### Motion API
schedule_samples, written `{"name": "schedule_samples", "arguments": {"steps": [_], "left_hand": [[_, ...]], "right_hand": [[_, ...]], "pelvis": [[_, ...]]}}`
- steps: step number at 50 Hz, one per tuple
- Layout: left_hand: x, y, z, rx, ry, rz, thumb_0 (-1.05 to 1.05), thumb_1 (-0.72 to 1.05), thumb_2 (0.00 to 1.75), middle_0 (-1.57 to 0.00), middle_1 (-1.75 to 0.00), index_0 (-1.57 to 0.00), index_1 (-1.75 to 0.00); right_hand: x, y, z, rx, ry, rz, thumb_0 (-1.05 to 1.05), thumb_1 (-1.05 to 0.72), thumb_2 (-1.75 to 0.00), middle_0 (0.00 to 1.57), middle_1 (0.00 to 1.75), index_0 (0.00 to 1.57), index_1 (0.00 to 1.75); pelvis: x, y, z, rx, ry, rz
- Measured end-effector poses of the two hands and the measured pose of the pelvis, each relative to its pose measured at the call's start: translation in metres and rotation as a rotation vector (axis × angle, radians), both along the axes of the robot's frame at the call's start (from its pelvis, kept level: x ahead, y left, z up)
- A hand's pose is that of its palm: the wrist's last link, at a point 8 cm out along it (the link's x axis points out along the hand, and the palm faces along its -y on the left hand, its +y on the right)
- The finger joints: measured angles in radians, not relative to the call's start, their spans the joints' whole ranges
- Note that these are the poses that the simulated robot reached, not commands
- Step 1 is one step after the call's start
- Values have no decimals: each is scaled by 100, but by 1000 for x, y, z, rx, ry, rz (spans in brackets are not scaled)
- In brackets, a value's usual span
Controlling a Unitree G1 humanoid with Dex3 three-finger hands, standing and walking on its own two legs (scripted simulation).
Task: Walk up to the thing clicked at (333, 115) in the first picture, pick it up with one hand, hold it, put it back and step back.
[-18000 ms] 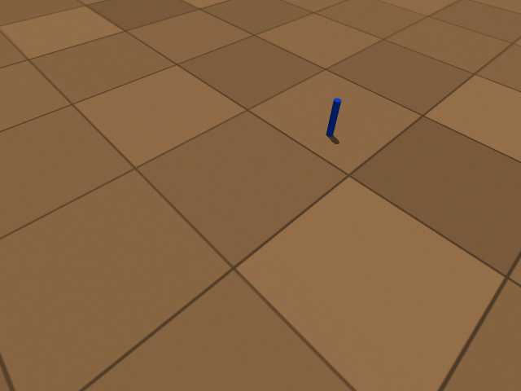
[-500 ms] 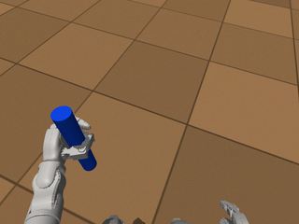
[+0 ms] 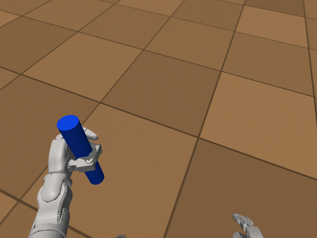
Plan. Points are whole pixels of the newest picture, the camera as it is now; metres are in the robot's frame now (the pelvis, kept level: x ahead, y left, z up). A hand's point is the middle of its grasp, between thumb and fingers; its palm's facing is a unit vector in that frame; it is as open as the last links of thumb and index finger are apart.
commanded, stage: hold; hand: left
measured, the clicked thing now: (85, 155) +0.32 +0.18 +0.02
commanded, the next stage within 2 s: none
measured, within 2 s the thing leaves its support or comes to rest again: neither
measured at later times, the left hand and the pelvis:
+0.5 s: hand (88, 151) +0.32 +0.16 +0.06, palm faces +0.04 -1.00 +0.01, open 5.7 cm; pelvis -0.01 +0.00 +0.01, yaw +0 degrees
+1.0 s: hand (89, 152) +0.32 +0.16 +0.06, palm faces +0.04 -1.00 +0.00, open 5.7 cm; pelvis -0.01 +0.00 +0.01, yaw +0 degrees
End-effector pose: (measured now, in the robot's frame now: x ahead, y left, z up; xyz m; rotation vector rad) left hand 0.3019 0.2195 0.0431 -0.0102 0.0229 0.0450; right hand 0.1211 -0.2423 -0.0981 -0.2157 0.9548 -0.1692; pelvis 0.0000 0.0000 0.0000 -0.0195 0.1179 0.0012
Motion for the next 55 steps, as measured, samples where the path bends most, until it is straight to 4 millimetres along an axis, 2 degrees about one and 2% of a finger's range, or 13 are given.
{"name": "schedule_samples", "arguments": {"steps": [23, 43, 55], "left_hand": [[-8, -1, 14, 6, -24, -5, 4, 11, 116, -102, -117, -98, -114], [-8, -2, 14, 17, -22, -5, 4, 12, 115, -101, -117, -98, -114], [-9, -6, 14, 16, -28, -4, 4, 12, 115, -101, -117, -98, -114]], "right_hand": [[-5, 4, 8, 4, -25, 9, 1, -90, -89, 21, 30, 20, 30], [-18, -1, 4, 6, 1, -4, 1, -90, -89, 21, 30, 20, 30], [-15, -1, 6, 9, -11, -4, 1, -90, -89, 21, 30, 20, 30]], "pelvis": [[-9, 2, 6, 3, -37, 2], [-11, 0, 7, 4, -37, 0], [-11, -1, 7, 6, -38, -3]]}}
